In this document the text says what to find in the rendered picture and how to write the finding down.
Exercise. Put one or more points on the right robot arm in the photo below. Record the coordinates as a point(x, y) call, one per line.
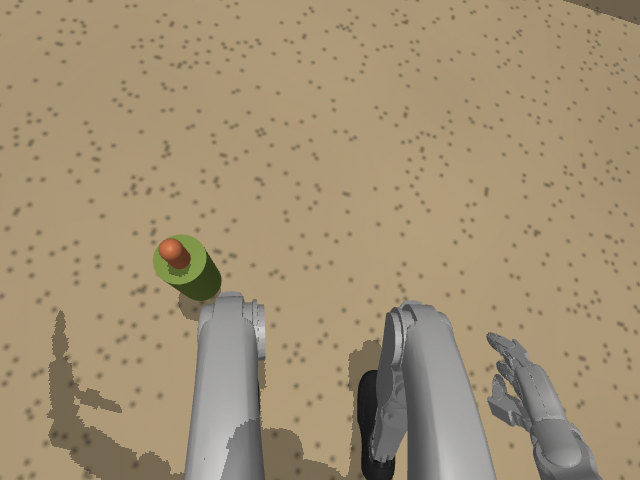
point(560, 452)

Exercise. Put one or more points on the right robot hand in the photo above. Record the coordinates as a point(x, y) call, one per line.
point(531, 383)

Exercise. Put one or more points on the bottle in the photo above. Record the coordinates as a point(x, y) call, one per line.
point(182, 262)

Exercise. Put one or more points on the right robot foot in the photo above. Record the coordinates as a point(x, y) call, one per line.
point(366, 412)

